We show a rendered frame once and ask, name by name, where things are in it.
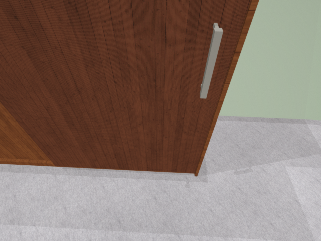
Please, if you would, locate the wardrobe door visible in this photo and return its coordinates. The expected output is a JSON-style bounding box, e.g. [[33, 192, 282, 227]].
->
[[0, 0, 251, 173], [0, 103, 50, 160]]

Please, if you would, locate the handle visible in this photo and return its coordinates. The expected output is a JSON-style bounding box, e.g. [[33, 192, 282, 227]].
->
[[200, 23, 223, 99]]

